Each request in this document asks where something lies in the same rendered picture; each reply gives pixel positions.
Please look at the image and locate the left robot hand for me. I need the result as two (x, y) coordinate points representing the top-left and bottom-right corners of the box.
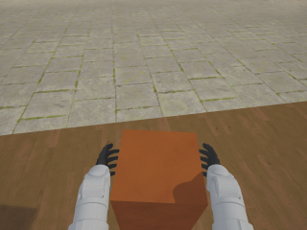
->
(96, 143), (120, 176)

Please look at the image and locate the robot right forearm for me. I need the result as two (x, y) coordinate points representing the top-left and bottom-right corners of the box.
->
(206, 164), (254, 230)

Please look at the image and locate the carton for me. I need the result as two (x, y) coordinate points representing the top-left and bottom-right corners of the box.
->
(110, 129), (208, 230)

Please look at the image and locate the right robot hand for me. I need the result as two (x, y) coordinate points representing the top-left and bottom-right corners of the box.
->
(199, 143), (221, 177)

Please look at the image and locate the robot left forearm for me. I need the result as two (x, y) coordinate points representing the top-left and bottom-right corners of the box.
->
(68, 164), (111, 230)

